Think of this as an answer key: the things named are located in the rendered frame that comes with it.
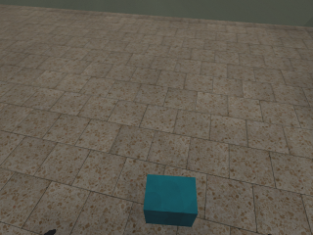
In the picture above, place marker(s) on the carton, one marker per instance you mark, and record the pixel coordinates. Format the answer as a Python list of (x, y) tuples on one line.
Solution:
[(170, 200)]

